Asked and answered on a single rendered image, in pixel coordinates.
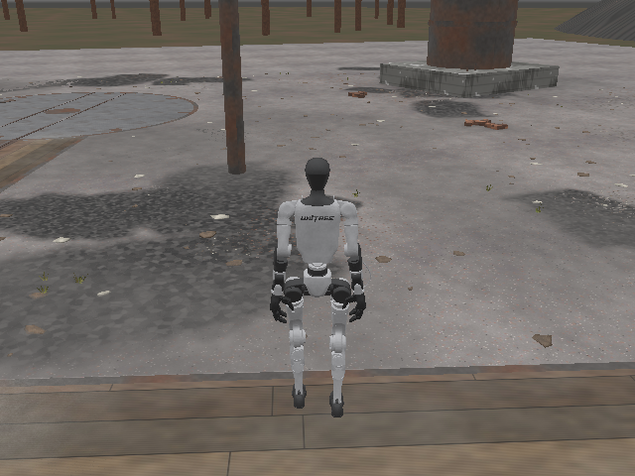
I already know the right robot thigh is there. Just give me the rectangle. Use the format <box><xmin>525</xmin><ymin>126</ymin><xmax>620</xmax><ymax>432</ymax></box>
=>
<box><xmin>329</xmin><ymin>278</ymin><xmax>351</xmax><ymax>353</ymax></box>

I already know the robot right upper arm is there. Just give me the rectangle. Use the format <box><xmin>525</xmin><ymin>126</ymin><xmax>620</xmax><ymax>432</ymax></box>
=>
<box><xmin>338</xmin><ymin>200</ymin><xmax>358</xmax><ymax>257</ymax></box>

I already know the humanoid robot head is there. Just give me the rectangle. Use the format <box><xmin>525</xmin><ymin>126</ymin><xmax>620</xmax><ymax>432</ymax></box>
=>
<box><xmin>301</xmin><ymin>158</ymin><xmax>334</xmax><ymax>206</ymax></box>

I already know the right robot forearm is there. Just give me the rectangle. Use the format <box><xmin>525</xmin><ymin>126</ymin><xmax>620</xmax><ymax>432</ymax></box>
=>
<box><xmin>347</xmin><ymin>243</ymin><xmax>365</xmax><ymax>295</ymax></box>

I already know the left robot forearm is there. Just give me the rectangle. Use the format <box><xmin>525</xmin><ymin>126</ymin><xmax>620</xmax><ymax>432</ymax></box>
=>
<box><xmin>271</xmin><ymin>243</ymin><xmax>288</xmax><ymax>296</ymax></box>

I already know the right robot hand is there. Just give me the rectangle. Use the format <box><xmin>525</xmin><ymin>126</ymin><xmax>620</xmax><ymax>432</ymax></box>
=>
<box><xmin>342</xmin><ymin>293</ymin><xmax>366</xmax><ymax>322</ymax></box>

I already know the left robot hand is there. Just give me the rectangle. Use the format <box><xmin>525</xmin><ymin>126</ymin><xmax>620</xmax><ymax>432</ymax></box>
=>
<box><xmin>270</xmin><ymin>294</ymin><xmax>294</xmax><ymax>323</ymax></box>

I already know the robot left upper arm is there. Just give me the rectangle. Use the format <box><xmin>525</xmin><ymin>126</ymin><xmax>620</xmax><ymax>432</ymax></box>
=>
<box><xmin>277</xmin><ymin>200</ymin><xmax>297</xmax><ymax>257</ymax></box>

